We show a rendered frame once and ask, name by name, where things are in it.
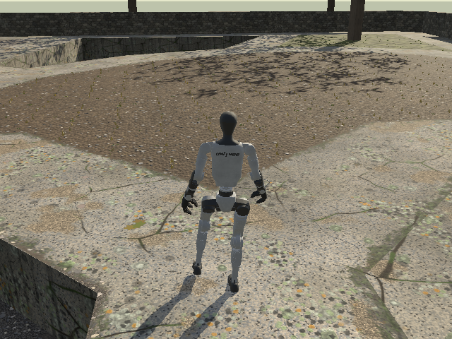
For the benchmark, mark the humanoid robot head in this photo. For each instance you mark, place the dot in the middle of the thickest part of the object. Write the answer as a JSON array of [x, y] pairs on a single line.
[[228, 122]]

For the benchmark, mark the robot left foot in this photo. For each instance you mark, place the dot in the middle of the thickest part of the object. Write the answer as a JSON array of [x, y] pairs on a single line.
[[197, 269]]

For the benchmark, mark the robot left upper arm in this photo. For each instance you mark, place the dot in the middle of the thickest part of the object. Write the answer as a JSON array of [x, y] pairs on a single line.
[[201, 160]]

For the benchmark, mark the left robot forearm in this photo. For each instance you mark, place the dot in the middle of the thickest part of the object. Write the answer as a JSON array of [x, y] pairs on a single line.
[[191, 188]]

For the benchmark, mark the robot left hand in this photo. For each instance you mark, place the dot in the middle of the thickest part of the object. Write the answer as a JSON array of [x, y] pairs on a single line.
[[186, 203]]

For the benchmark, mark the robot right upper arm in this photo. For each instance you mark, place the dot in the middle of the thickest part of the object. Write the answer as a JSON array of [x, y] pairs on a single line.
[[249, 150]]

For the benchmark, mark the robot right hand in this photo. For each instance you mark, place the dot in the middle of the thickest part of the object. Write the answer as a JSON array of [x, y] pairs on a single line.
[[256, 193]]

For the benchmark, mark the right robot forearm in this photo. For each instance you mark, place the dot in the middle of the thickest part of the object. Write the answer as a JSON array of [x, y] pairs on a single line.
[[260, 185]]

